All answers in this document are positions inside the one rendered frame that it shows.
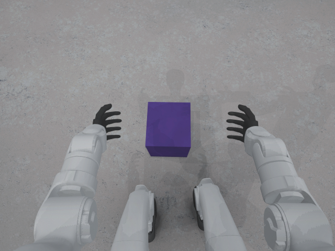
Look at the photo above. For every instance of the left robot forearm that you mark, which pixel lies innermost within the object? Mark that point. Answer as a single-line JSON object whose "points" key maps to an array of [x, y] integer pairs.
{"points": [[80, 166]]}

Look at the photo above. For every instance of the robot foot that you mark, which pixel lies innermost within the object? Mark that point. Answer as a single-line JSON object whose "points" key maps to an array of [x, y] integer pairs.
{"points": [[151, 235], [199, 221]]}

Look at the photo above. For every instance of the right robot upper arm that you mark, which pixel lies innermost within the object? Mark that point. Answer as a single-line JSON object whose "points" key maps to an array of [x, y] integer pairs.
{"points": [[296, 227]]}

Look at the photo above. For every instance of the carton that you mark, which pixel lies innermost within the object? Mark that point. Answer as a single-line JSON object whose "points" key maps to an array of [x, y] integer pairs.
{"points": [[168, 132]]}

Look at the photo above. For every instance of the right robot forearm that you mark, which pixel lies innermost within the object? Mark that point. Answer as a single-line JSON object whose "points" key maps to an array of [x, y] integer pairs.
{"points": [[279, 180]]}

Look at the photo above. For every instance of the left robot foot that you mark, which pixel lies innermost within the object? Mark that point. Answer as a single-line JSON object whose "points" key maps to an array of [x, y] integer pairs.
{"points": [[151, 235]]}

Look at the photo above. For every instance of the left robot upper arm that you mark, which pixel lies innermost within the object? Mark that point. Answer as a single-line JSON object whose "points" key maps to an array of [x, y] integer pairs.
{"points": [[64, 224]]}

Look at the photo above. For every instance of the robot left hand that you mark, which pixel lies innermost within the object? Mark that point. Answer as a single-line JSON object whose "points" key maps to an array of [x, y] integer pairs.
{"points": [[101, 117]]}

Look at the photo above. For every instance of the right robot foot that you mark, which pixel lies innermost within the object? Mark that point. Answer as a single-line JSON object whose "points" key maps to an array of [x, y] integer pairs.
{"points": [[199, 221]]}

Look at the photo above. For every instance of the robot right hand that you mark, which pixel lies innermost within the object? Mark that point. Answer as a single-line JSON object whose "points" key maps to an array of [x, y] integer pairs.
{"points": [[249, 121]]}

